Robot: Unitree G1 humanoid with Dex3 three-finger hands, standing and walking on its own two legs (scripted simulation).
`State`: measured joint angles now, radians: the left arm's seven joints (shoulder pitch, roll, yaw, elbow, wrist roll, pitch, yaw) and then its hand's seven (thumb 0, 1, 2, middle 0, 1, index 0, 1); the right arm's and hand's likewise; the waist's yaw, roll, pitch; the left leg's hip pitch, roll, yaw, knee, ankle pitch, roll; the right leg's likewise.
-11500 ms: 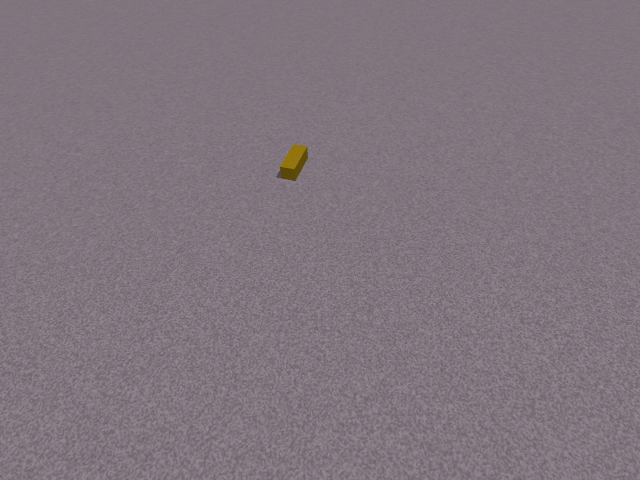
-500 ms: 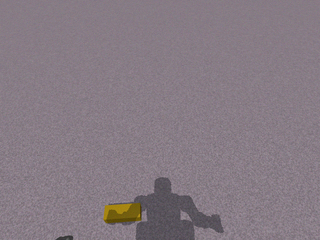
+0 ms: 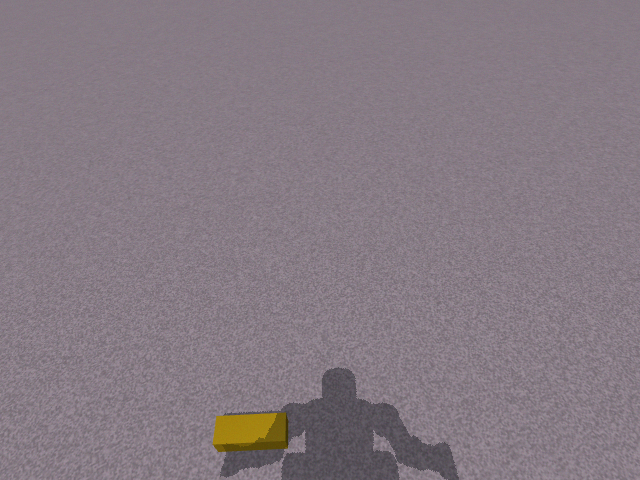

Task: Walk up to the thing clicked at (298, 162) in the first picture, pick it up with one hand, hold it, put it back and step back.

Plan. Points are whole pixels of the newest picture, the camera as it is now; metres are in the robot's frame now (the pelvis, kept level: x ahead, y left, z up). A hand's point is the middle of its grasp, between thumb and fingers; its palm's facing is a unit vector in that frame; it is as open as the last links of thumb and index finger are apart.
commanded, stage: walk up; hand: left
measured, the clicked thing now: (252, 432) +0.42 +0.26 -0.74
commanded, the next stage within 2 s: none
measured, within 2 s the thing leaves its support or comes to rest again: neither
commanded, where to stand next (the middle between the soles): +0.03 +0.02 m, yaw +1 degrees
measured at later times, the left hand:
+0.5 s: hand out of the picture +0.04 +0.33 -0.16, palm faces +0.03 -0.91 -0.41, open 7.4 cm
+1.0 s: hand out of the picture +0.02 +0.26 -0.19, palm faces -0.06 -0.93 -0.36, open 7.4 cm
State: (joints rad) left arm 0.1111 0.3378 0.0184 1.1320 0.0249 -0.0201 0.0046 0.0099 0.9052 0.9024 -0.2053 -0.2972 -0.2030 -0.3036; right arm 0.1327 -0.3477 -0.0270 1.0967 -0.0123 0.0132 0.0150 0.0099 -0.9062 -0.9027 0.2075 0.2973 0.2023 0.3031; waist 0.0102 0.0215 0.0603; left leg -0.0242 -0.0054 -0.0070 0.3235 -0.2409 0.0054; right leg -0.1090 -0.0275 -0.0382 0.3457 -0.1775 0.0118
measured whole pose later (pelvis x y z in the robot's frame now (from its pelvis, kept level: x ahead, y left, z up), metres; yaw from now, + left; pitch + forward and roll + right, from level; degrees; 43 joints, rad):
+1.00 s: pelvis -0.03 -0.01 -0.04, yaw -3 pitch -3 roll -1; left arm 0.29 0.38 0.08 0.90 0.05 0.04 -0.05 0.01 0.91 0.90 -0.20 -0.30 -0.20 -0.30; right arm 0.28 -0.48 -0.08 0.88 -0.02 0.01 -0.04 0.01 -0.90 -0.90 0.21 0.30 0.20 0.30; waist 0.02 0.01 0.08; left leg -0.54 0.05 -0.13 1.04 -0.48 0.02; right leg -0.30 -0.01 0.02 0.81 -0.46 0.01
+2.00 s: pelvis -0.04 +0.00 -0.04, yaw -1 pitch -3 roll +0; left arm 0.31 0.35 0.07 0.91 0.04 -0.04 -0.02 0.01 0.90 0.90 -0.21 -0.30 -0.21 -0.30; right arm 0.33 -0.46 -0.07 0.92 -0.03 0.02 0.02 0.01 -0.91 -0.90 0.21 0.30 0.20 0.30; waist 0.02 0.05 0.07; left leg -0.52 -0.02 -0.08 1.08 -0.42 0.01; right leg -0.30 -0.05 -0.01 0.76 -0.43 -0.01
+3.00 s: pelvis -0.09 +0.04 -0.04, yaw -1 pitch -3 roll +2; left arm 0.29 0.43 0.08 0.88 0.04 -0.02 -0.02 0.01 0.90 0.90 -0.21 -0.30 -0.21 -0.30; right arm 0.35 -0.42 -0.06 0.96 -0.03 -0.01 0.04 0.01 -0.91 -0.90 0.21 0.30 0.20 0.30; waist 0.02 -0.01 0.08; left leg -0.31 -0.04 0.03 0.72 -0.38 0.03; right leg -0.31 -0.12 0.01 0.79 -0.44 -0.01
